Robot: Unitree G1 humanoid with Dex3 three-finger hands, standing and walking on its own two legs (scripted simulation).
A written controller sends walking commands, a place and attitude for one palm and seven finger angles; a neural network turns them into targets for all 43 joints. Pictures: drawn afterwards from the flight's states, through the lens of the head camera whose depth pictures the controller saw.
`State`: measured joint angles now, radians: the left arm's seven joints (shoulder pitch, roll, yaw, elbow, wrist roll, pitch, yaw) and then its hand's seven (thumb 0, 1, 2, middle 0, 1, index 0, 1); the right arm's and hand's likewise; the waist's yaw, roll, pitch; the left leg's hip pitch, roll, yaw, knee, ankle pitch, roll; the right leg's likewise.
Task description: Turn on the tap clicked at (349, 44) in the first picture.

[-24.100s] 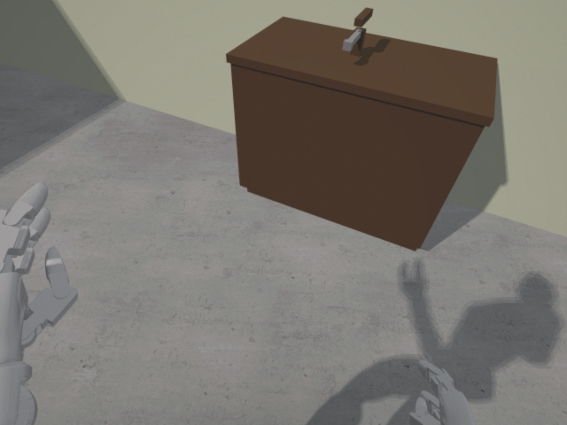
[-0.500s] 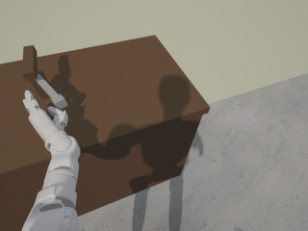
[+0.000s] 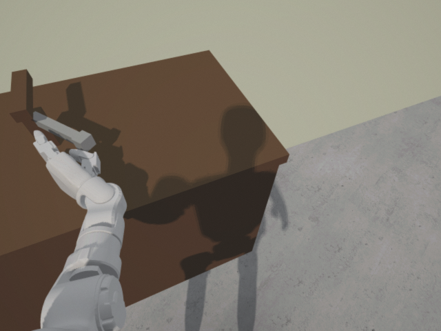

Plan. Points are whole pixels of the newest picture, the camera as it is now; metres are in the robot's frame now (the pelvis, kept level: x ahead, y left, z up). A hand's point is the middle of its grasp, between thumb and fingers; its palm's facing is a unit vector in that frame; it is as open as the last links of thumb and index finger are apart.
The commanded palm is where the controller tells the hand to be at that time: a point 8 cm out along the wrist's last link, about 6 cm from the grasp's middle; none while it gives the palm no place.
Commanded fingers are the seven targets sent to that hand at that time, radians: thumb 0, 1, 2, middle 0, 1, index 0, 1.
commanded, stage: push the lever round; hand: left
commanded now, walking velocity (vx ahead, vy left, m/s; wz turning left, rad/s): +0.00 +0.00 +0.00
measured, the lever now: (84, 141) +0.46 +0.26 +0.08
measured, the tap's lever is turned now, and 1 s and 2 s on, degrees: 38 68 86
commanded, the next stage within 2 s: lift the hand up off the lever in 1.30 s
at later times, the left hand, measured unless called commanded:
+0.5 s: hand (109, 146) +0.46 +0.22 +0.07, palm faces +0.82 -0.56 -0.10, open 7.6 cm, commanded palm +0.41 +0.23 +0.07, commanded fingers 0.00 0.90 0.90 -0.15 -0.15 -0.15 -0.15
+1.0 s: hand (121, 134) +0.50 +0.20 +0.06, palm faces +0.84 -0.51 -0.16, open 8.2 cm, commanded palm +0.44 +0.21 +0.07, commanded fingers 0.00 0.90 0.90 -0.15 -0.15 -0.15 -0.15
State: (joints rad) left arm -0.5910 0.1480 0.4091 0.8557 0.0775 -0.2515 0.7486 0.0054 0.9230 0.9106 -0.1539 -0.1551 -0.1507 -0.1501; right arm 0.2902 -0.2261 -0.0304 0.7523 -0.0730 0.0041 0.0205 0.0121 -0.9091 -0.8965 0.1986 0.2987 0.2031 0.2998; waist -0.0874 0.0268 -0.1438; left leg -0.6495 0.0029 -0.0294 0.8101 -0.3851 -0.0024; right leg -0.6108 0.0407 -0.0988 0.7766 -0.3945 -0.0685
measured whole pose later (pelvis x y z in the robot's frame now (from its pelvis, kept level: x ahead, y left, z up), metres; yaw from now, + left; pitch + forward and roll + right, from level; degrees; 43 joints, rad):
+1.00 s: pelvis +0.00 -0.01 -0.01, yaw +0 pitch +19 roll -1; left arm -0.93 0.19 0.52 1.14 0.19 -0.18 0.98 0.01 0.91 0.90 -0.16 -0.16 -0.06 -0.11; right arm 0.35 -0.22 -0.04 0.81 -0.15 -0.01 0.10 0.01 -0.91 -0.90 0.20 0.30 0.20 0.30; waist -0.15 0.03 -0.17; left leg -0.80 0.01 -0.05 0.87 -0.40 -0.01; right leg -0.76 0.05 -0.12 0.83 -0.42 -0.08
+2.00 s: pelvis +0.02 -0.01 +0.00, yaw +0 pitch +17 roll -1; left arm -0.93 0.24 0.53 1.11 0.17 -0.13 0.90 0.02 0.90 0.90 -0.15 -0.16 -0.15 -0.15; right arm 0.38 -0.23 -0.04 0.79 -0.13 -0.02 0.10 0.01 -0.91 -0.90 0.20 0.30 0.20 0.30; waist -0.15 0.04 -0.17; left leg -0.71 0.02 -0.04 0.81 -0.40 -0.02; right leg -0.67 0.06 -0.11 0.77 -0.40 -0.08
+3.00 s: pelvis +0.01 -0.01 +0.01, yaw +1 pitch +12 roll +0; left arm -0.88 0.14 0.49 0.97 0.15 0.02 0.91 0.02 0.90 0.90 -0.15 -0.16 -0.15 -0.15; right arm 0.30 -0.22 -0.04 0.80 -0.11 -0.01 0.07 0.01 -0.91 -0.90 0.20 0.30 0.20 0.30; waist -0.10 0.04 -0.15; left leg -0.56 0.00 -0.04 0.70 -0.34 -0.02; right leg -0.53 0.04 -0.10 0.68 -0.36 -0.08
